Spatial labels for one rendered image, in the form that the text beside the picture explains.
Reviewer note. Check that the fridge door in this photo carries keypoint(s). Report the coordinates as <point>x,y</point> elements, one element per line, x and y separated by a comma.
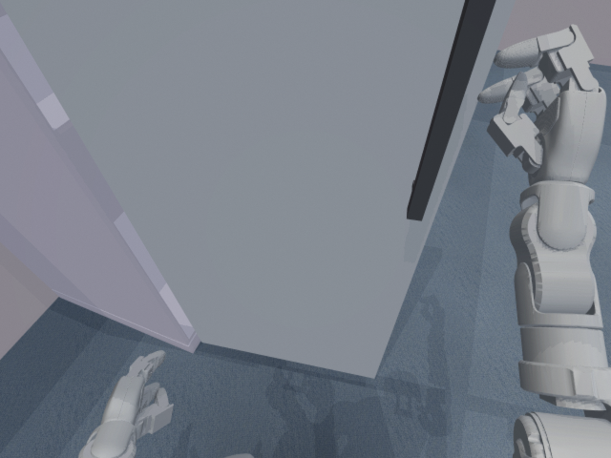
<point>265,150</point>

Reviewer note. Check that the right robot hand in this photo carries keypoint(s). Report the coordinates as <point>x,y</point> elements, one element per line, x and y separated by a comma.
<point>569,125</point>

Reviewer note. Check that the robot right forearm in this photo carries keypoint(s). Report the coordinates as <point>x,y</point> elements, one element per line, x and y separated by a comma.
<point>557,300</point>

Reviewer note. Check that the left robot hand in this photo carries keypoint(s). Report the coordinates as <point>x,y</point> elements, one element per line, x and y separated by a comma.
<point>130,397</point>

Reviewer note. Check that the robot right upper arm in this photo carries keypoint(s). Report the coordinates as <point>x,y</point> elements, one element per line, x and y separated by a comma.
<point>548,435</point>

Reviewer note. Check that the robot left forearm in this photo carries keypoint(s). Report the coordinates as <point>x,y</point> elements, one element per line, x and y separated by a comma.
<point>114,439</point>

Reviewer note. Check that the handle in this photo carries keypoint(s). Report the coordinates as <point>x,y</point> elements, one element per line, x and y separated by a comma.
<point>472,25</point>

